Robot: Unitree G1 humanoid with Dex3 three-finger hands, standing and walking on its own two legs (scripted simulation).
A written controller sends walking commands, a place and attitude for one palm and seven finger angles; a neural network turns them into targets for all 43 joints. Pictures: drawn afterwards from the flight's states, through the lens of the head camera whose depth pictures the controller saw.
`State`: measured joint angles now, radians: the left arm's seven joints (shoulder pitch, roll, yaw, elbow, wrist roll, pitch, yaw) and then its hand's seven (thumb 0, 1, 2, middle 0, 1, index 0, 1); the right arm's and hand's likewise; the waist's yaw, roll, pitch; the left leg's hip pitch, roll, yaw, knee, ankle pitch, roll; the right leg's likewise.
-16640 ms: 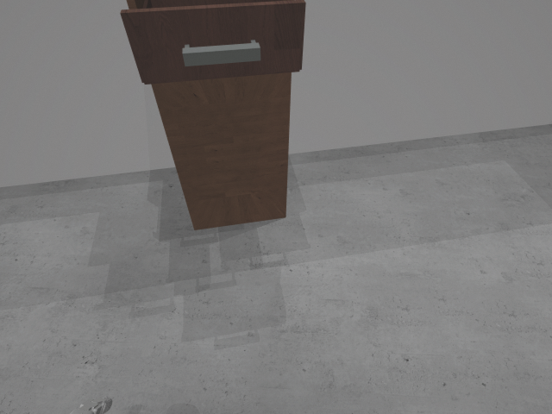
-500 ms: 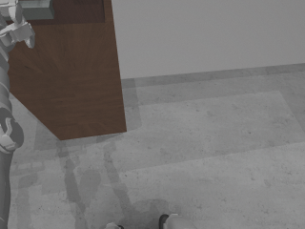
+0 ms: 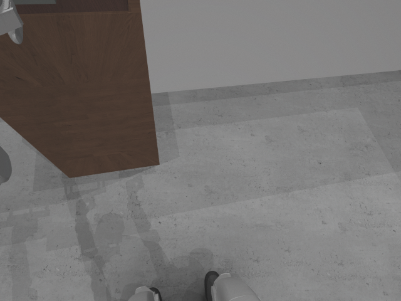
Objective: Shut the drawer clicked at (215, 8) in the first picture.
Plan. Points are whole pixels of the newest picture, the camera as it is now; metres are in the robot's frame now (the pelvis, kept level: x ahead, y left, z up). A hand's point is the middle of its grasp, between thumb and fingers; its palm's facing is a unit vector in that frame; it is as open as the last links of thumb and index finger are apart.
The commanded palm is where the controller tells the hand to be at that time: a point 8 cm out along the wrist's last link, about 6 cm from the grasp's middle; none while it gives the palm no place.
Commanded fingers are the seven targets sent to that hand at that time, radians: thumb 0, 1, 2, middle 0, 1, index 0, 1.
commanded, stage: pull the fist back off the drawer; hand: left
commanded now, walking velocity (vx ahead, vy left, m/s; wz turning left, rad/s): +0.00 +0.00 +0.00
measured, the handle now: out of the picture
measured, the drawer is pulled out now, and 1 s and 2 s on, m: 0.00 0.00 0.00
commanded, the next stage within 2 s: draw the hand back to the body in 0.80 s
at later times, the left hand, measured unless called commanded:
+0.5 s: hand (17, 13) +0.57 +0.21 +0.18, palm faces +0.05 -1.00 -0.02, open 3.3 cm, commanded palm +0.56 +0.24 +0.18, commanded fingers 0.00 0.90 0.90 -1.40 -1.60 -1.40 -1.60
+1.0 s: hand (19, 20) +0.55 +0.20 +0.18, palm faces +0.04 -1.00 -0.02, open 3.3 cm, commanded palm +0.50 +0.25 +0.18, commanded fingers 0.00 0.90 0.90 -1.40 -1.60 -1.40 -1.60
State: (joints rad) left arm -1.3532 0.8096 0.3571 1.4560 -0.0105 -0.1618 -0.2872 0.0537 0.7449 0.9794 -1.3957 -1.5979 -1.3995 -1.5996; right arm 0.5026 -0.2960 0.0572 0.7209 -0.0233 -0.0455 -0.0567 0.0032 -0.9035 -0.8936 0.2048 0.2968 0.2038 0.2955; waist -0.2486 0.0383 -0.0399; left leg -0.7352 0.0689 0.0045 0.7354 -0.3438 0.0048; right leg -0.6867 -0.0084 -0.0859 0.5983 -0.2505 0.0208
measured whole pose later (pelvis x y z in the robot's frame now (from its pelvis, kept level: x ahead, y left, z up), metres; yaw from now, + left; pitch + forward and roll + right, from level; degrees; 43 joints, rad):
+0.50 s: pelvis +0.00 +0.00 +0.00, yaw +0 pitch +19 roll -3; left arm -1.33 0.76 0.38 1.42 0.00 -0.16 -0.25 0.05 0.83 0.99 -1.40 -1.60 -1.40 -1.60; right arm 0.51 -0.29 0.05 0.71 -0.03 -0.05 -0.03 0.00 -0.90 -0.89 0.20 0.30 0.20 0.30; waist -0.24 0.04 -0.05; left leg -0.73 0.07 0.00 0.74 -0.35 0.00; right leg -0.68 -0.01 -0.08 0.62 -0.26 0.02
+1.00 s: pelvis +0.03 -0.01 +0.01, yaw -2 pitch +16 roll -2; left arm -1.02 0.62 0.45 1.13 -0.07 -0.15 -0.28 0.02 0.90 0.90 -1.40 -1.60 -1.40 -1.60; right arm 0.44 -0.28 0.01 0.64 0.00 0.02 -0.03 0.00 -0.90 -0.89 0.20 0.30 0.20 0.30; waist -0.16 0.04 -0.08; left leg -0.57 0.08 0.05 0.67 -0.37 -0.01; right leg -0.57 0.00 -0.04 0.58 -0.29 0.01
